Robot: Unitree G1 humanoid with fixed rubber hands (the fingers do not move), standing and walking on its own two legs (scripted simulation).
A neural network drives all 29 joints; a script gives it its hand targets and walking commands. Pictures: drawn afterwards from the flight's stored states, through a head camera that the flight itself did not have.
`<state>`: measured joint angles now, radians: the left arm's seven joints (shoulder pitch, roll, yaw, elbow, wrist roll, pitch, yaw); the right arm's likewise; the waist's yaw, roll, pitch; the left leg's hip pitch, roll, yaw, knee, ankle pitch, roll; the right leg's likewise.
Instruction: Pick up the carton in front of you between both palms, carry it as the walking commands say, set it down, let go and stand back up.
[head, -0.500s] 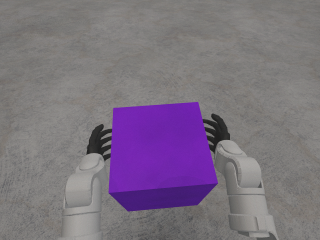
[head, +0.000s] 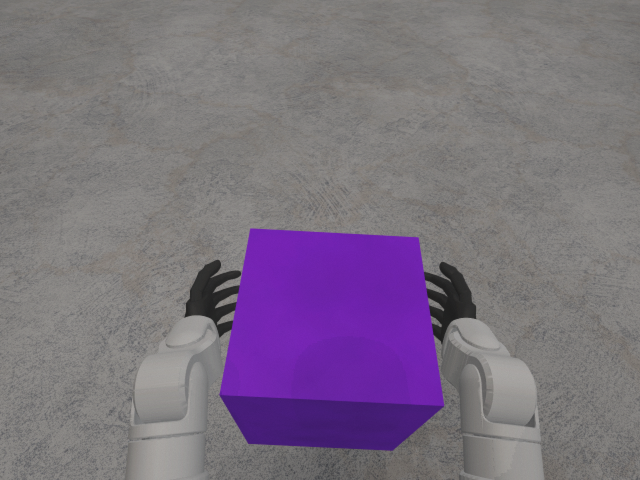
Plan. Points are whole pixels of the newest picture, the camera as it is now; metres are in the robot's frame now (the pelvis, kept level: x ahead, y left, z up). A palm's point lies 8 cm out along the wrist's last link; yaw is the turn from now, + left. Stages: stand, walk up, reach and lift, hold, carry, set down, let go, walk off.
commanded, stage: carry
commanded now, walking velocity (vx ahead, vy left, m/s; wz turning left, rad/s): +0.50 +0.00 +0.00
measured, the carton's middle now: (327, 348) +0.31 -0.02 -0.01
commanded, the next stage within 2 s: none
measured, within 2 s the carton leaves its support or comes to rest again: neither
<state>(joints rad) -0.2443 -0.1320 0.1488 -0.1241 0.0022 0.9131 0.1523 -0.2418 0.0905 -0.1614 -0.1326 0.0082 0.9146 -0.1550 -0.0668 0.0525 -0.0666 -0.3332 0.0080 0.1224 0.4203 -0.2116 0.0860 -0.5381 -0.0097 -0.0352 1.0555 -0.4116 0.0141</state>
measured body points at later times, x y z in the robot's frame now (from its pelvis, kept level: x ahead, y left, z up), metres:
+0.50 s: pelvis +0.34 -0.06 +0.01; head +0.31 -0.08 +0.46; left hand +0.56 +0.11 +0.08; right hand +0.59 -0.20 +0.08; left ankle +0.39 +0.09 -0.69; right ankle +0.32 -0.14 -0.74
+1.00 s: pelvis +0.65 +0.01 +0.01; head +0.65 +0.03 +0.46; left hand +0.90 +0.16 +0.07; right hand +0.90 -0.14 +0.08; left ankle +0.64 +0.08 -0.74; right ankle +0.67 -0.15 -0.67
